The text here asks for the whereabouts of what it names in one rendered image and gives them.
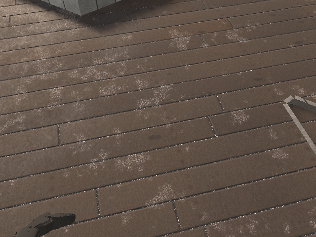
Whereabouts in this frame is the left robot hand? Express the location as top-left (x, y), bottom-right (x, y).
top-left (15, 212), bottom-right (76, 237)

